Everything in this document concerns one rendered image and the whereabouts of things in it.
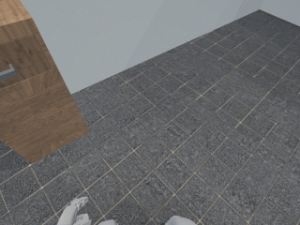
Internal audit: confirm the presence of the handle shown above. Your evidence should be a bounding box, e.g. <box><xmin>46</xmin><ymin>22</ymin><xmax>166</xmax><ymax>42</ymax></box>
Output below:
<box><xmin>0</xmin><ymin>64</ymin><xmax>18</xmax><ymax>82</ymax></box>

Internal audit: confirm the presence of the drawer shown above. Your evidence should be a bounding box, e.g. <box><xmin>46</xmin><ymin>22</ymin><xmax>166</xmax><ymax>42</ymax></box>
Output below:
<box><xmin>0</xmin><ymin>34</ymin><xmax>52</xmax><ymax>89</ymax></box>

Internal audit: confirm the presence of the cabinet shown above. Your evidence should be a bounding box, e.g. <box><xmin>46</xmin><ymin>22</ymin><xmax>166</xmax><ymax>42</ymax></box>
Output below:
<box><xmin>0</xmin><ymin>0</ymin><xmax>90</xmax><ymax>164</ymax></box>

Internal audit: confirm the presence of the robot left hand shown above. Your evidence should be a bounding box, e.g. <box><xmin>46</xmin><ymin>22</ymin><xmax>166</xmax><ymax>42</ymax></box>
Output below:
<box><xmin>57</xmin><ymin>196</ymin><xmax>92</xmax><ymax>225</ymax></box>

